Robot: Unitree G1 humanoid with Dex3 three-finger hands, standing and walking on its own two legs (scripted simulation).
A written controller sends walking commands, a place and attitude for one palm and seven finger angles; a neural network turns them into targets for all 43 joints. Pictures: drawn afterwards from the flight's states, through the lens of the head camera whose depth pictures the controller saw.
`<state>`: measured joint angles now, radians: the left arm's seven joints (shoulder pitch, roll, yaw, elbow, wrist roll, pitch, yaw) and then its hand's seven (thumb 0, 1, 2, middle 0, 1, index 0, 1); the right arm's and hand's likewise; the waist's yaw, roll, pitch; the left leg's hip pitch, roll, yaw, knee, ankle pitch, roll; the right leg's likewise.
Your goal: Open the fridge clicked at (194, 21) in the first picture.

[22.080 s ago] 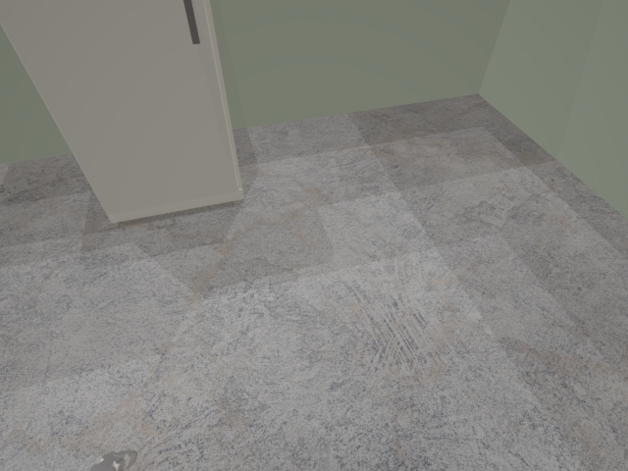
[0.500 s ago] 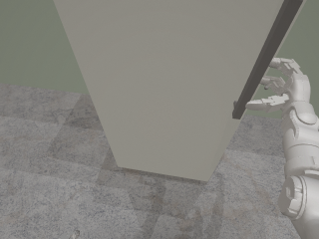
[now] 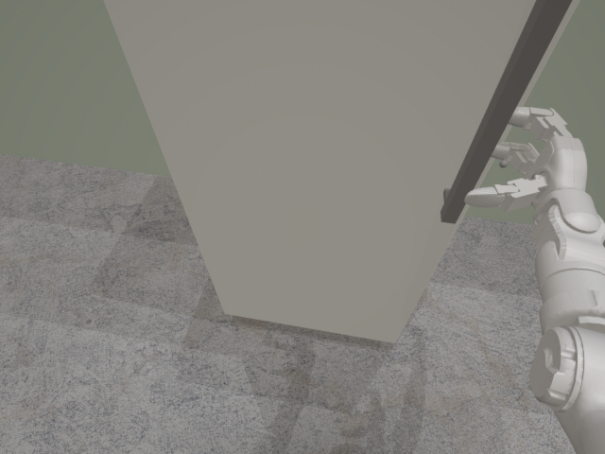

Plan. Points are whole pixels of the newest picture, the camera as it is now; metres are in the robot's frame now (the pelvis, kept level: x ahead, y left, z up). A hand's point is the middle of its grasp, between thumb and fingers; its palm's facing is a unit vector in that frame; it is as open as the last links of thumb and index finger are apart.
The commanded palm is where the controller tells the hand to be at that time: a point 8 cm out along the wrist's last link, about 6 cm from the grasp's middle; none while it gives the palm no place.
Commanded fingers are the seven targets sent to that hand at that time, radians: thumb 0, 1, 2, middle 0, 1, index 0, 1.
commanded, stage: slide the fingers in behind the handle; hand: right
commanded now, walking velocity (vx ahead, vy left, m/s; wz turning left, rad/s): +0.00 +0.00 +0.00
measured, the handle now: (485, 124) +0.52 -0.16 +0.18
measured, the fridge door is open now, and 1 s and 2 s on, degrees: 0 0 0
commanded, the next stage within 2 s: grip the handle and tug to test in 1.54 s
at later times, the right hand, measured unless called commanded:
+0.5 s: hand (489, 165) +0.47 -0.17 +0.16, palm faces +0.05 +1.00 +0.02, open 14.0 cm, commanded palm +0.44 -0.21 +0.15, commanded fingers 0.00 0.50 -0.30 0.30 1.20 0.30 1.20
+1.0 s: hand (478, 168) +0.46 -0.15 +0.16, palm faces +0.05 +1.00 +0.01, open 14.0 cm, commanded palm +0.44 -0.19 +0.15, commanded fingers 0.00 0.50 -0.30 0.30 1.20 0.30 1.20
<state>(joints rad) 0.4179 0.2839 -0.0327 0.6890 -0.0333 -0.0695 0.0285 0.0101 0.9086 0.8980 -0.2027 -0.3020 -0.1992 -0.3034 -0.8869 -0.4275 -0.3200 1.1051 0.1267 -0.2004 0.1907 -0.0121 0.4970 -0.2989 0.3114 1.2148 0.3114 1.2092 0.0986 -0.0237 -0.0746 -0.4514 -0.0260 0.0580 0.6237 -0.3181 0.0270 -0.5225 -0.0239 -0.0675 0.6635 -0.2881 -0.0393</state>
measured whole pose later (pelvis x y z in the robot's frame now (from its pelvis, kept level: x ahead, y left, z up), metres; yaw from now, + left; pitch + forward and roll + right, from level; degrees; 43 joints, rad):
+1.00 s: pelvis +0.00 +0.01 +0.01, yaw +0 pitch +6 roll +1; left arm 0.36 0.27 -0.02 0.69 -0.04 -0.06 0.03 0.01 0.91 0.90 -0.20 -0.30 -0.20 -0.30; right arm -0.78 -0.31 -0.25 0.93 0.15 -0.16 0.11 -0.01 0.50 -0.30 0.29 1.20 0.30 1.20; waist 0.06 -0.03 -0.06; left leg -0.38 -0.03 0.06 0.58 -0.31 0.04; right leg -0.45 -0.03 -0.06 0.62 -0.28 -0.03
